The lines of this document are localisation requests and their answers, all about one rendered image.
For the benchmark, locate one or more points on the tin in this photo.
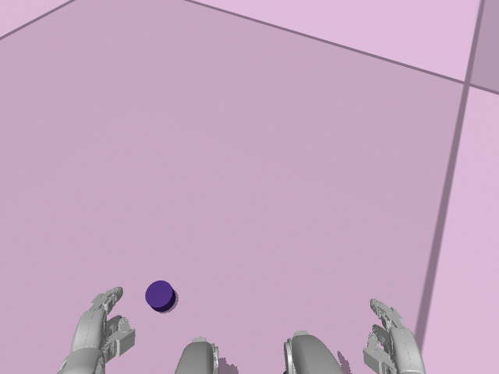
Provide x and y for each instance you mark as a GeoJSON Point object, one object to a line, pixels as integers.
{"type": "Point", "coordinates": [160, 296]}

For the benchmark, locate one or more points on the left robot arm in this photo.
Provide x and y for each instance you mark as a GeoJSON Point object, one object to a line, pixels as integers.
{"type": "Point", "coordinates": [84, 361]}

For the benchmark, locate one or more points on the right robot hand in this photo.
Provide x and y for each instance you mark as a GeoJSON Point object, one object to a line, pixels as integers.
{"type": "Point", "coordinates": [401, 351]}

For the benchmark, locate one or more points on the left robot hand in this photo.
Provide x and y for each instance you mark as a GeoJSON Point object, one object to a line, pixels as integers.
{"type": "Point", "coordinates": [114, 337]}

